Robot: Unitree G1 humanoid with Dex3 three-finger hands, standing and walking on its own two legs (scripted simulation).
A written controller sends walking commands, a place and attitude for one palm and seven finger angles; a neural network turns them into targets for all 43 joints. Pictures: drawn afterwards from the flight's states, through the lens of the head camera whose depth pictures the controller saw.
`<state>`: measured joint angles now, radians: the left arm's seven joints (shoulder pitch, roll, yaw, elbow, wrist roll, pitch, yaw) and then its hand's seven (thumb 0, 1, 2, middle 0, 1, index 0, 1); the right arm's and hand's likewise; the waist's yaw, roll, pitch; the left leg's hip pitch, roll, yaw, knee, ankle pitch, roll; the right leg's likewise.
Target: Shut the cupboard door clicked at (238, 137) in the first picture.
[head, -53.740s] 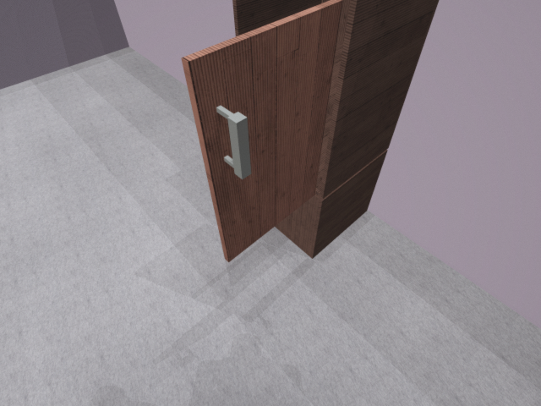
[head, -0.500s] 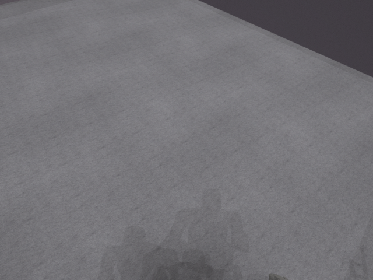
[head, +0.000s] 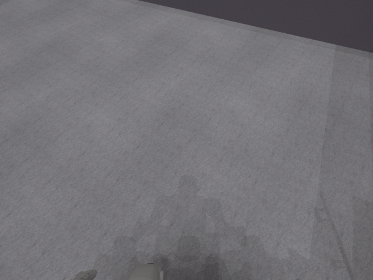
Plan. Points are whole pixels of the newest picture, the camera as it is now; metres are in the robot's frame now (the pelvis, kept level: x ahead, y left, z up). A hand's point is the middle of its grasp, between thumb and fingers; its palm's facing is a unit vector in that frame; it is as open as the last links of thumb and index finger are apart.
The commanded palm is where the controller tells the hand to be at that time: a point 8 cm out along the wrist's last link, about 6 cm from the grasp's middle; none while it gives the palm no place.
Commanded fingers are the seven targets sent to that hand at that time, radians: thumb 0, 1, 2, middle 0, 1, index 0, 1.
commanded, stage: turn to face it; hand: left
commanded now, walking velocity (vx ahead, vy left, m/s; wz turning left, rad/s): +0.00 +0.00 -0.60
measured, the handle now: out of the picture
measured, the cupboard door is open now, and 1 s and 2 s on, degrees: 27 27 27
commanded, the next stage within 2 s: none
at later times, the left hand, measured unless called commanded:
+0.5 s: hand (123, 248) +0.20 +0.18 -0.16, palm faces -0.31 -0.92 -0.25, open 7.4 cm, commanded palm none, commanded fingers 0.00 0.90 0.90 -0.20 -0.30 -0.20 -0.30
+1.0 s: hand (141, 231) +0.25 +0.14 -0.17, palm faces -0.53 -0.82 -0.20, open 7.4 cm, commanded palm none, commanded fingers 0.00 0.90 0.90 -0.20 -0.30 -0.20 -0.30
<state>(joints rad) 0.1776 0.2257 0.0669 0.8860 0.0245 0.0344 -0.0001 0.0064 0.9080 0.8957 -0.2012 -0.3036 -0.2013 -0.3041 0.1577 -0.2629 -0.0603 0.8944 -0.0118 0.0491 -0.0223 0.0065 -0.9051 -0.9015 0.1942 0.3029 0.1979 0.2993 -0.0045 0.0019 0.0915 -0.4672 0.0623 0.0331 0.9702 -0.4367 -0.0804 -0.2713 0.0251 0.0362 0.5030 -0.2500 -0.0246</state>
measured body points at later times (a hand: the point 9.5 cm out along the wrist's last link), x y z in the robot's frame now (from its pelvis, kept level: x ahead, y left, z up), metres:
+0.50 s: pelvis +0.02 +0.01 -0.01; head +0.06 -0.01 +0.43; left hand +0.22 +0.22 -0.14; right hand -0.03 -0.25 -0.16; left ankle +0.05 +0.15 -0.74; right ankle -0.03 -0.10 -0.74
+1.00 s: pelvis +0.05 +0.02 +0.00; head +0.11 +0.01 +0.45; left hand +0.28 +0.18 -0.15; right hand -0.03 -0.23 -0.12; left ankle +0.12 +0.12 -0.74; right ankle -0.05 -0.07 -0.67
